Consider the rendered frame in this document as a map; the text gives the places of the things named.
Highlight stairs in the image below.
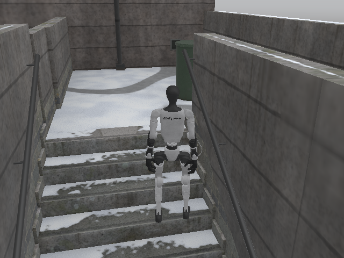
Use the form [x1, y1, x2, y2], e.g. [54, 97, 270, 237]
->
[38, 132, 222, 258]

